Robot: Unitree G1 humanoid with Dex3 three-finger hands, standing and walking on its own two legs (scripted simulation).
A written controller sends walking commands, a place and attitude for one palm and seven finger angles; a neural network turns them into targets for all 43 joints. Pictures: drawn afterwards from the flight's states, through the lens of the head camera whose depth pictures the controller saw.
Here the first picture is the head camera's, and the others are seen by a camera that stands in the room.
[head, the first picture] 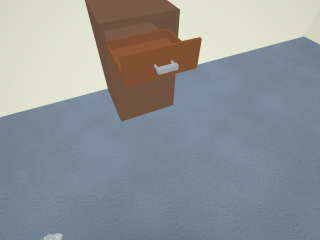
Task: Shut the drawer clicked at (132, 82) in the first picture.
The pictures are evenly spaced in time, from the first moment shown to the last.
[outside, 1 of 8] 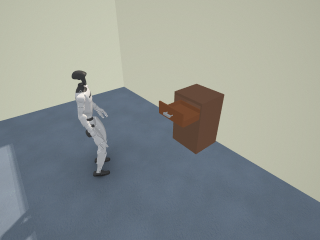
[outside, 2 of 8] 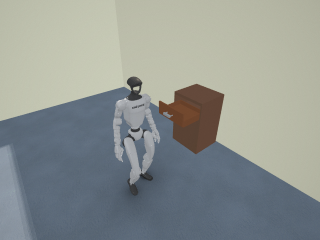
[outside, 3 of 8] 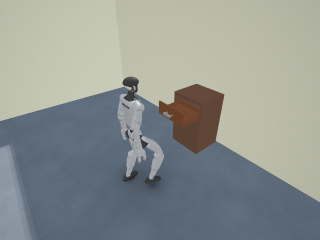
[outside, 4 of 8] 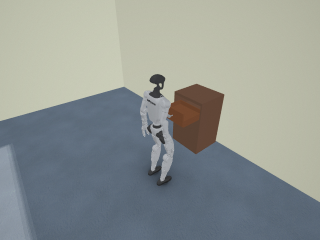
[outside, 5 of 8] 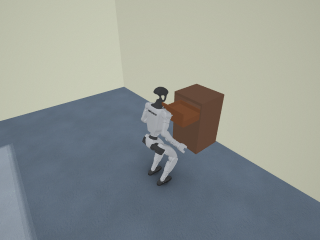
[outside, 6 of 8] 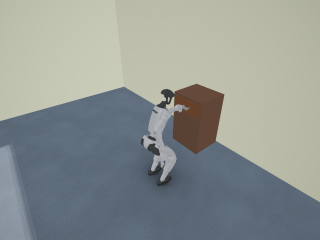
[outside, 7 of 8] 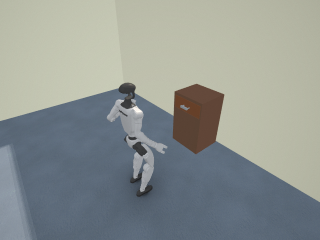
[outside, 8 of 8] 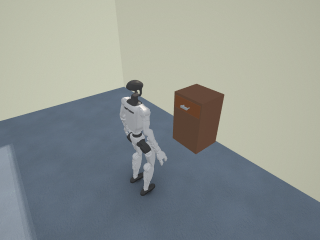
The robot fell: no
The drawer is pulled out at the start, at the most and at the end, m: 0.30 0.30 0.00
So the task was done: yes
